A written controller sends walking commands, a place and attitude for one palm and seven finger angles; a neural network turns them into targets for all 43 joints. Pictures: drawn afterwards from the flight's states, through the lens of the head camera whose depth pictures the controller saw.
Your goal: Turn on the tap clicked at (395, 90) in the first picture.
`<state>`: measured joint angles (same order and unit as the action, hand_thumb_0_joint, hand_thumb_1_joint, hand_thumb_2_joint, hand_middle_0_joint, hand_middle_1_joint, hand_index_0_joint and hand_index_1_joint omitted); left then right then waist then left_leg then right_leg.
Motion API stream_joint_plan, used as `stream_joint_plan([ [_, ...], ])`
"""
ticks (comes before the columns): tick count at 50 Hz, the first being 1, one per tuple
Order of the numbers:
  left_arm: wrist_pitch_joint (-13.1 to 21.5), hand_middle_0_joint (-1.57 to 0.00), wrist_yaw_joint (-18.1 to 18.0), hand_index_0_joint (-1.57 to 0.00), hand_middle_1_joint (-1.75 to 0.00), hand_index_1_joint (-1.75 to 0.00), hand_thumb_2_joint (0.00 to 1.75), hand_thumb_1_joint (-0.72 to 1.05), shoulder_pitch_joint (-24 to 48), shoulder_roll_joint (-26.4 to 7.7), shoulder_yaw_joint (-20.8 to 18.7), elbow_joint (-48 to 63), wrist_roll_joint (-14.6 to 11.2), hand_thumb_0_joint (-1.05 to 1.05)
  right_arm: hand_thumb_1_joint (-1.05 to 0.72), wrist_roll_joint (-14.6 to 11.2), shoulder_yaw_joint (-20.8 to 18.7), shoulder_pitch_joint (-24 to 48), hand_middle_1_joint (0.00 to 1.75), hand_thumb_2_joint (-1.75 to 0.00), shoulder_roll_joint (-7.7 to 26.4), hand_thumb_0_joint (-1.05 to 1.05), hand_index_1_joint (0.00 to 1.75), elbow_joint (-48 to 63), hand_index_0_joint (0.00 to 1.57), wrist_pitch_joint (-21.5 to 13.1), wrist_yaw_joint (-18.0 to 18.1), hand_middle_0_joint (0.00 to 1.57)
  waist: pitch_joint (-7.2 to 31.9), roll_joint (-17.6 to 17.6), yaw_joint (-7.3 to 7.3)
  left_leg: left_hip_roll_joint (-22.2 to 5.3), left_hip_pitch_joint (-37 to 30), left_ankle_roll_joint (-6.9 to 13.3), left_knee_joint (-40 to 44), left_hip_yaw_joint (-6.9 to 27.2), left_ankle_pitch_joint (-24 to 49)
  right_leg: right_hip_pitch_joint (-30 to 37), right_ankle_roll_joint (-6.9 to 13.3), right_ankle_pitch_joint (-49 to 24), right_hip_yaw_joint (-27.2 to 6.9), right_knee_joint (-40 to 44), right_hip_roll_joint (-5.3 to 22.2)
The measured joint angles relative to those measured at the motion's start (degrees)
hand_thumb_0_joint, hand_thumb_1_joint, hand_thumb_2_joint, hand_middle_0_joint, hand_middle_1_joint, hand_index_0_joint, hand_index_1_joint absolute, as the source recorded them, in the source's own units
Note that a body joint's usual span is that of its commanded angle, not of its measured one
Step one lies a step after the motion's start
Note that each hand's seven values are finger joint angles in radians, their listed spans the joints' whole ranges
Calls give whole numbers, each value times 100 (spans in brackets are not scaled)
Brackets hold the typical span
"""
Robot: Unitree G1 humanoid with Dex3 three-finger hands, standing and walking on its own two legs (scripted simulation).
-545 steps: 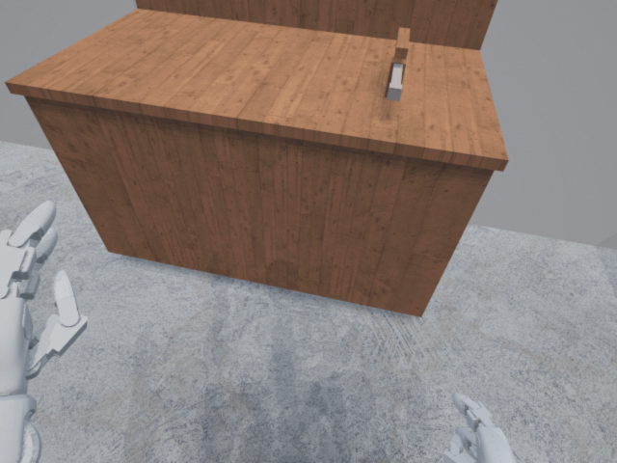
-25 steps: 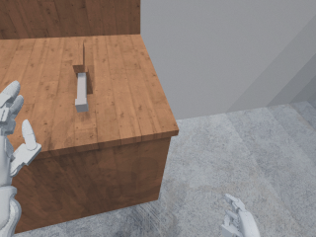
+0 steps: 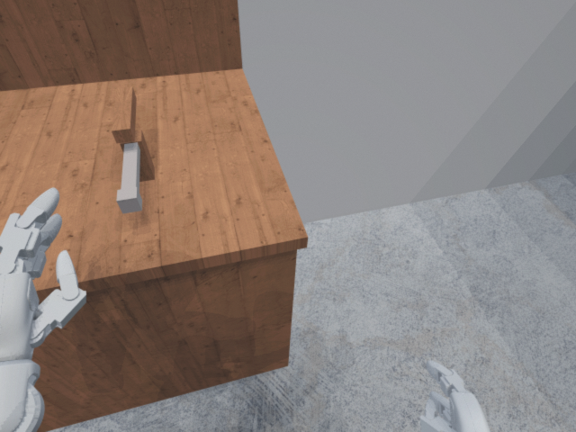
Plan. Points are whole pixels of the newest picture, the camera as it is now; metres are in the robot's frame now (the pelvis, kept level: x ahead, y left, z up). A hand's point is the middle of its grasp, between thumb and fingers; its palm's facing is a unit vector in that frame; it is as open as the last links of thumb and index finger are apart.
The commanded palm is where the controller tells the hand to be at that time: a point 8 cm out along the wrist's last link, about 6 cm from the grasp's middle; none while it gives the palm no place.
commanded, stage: come to a stop and stand still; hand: left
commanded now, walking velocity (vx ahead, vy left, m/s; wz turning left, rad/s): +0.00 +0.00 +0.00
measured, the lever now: (129, 200) +0.40 +0.28 +0.09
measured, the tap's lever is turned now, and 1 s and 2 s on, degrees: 0 0 0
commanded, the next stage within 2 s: look again from close up in 1.04 s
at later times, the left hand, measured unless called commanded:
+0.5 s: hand (46, 251) +0.24 +0.28 +0.18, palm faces +0.48 -0.77 -0.42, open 7.5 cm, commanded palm +0.17 +0.28 +0.17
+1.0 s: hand (68, 268) +0.24 +0.27 +0.15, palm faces +0.37 -0.84 -0.41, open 7.4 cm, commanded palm +0.19 +0.30 +0.17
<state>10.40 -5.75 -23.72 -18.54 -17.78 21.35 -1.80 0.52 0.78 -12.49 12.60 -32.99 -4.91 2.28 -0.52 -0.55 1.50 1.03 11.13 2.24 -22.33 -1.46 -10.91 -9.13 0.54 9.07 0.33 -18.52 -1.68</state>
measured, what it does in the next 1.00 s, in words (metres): stands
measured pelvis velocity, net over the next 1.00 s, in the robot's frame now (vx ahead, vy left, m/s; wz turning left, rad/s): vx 0.02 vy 0.02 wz -0.02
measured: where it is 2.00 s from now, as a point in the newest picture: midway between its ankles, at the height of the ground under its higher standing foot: outside the picture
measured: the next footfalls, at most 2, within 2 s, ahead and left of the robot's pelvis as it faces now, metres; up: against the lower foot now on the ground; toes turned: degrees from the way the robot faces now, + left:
none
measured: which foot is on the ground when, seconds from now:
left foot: down 0.00-1.00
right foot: down 0.00-1.00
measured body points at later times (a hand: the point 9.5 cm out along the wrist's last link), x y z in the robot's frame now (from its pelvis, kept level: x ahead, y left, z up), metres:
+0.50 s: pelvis +0.00 +0.00 -0.01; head +0.03 -0.01 +0.44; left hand +0.21 +0.32 +0.20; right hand +0.18 -0.21 -0.10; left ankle +0.01 +0.09 -0.75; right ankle +0.01 -0.11 -0.75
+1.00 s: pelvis +0.02 +0.02 -0.01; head +0.05 +0.03 +0.44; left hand +0.22 +0.31 +0.17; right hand +0.23 -0.20 -0.07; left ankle +0.01 +0.09 -0.75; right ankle +0.01 -0.11 -0.75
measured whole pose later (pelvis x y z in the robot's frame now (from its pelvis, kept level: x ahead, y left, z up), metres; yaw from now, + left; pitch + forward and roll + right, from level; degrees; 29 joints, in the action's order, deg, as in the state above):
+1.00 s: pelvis +0.02 +0.02 -0.01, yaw -1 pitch +1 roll -1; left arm 11.5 -6.0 -26.2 -20.7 -20.9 27.1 -2.6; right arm 0.5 0.8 -8.1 12.2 -31.2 -4.8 1.9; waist -1.9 -0.2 1.7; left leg 2.2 13.3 4.0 -27.2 -3.2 -15.5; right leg -12.0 -1.3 13.6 -1.5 -24.2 -0.5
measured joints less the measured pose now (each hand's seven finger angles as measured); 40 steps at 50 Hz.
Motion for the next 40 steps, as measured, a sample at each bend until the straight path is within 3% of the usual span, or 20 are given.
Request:
stream_joint_plan([
  [15,-4,-21,-10,-21,-30,-30,90,88,-230,-157,-58,275,-88,2,-90,-21,-30,18,30,-90,-6,1,30,96,20,74,5,20,-37,-25,-61,-20,44,-23,20,85,23,47,19,-73,80,166,-24],
  [17,145,-21,46,-21,-30,-30,90,88,370,-649,-62,70,0,2,-90,-164,158,-198,30,-90,84,1,30,431,20,65,216,20,-121,-41,63,12,272,-10,-268,191,-59,-197,-47,205,177,-261,0],
  [20,427,-21,-29,-22,-30,-30,90,88,1200,-1015,-571,-487,1,2,-90,-54,251,-108,30,-90,20,1,30,314,20,-113,82,20,-212,-28,170,46,453,-19,-561,169,-195,-433,36,257,178,-637,41],
  [22,434,-21,-83,-21,-30,-30,90,88,1240,-914,-849,-651,-106,2,-90,-8,262,5,30,-90,5,1,30,195,20,-151,-54,20,-192,-139,146,0,480,-9,-637,76,-269,-480,44,299,83,-681,-2],
  [24,364,-20,-99,-21,-30,-30,90,89,936,-628,-863,-516,-156,2,-90,-13,233,54,30,-90,1,1,30,131,20,-172,-153,20,-160,-239,101,-20,422,20,-607,-45,-314,-464,9,319,-41,-657,-20],
  [27,265,-20,-26,-20,-30,-30,90,89,298,-141,-407,-159,-104,2,-90,-28,173,73,30,-90,5,1,30,58,20,-181,-200,20,-150,-282,46,-9,289,60,-501,-198,-353,-409,-51,343,-199,-625,-8],
  [30,149,-20,99,-20,-30,-30,90,89,-97,117,74,-44,5,2,-90,-4,133,100,30,-90,-19,1,30,0,20,-143,-147,20,-199,-174,-14,19,215,85,-438,-251,-375,-382,-80,394,-255,-641,18],
  [34,-13,-21,122,-21,-30,-30,90,88,-114,-33,84,32,37,2,-90,29,109,165,30,-90,-55,1,30,13,20,-88,-35,20,-378,80,-59,31,208,83,-467,-208,-410,-364,-66,456,-211,-680,29],
  [40,6,-21,-72,-21,-30,-30,90,88,70,-381,-451,734,-61,2,-90,20,44,299,30,-90,32,1,30,135,20,-142,-32,20,-532,187,-58,35,264,97,-596,-107,-481,-311,-75,479,-109,-646,34],
])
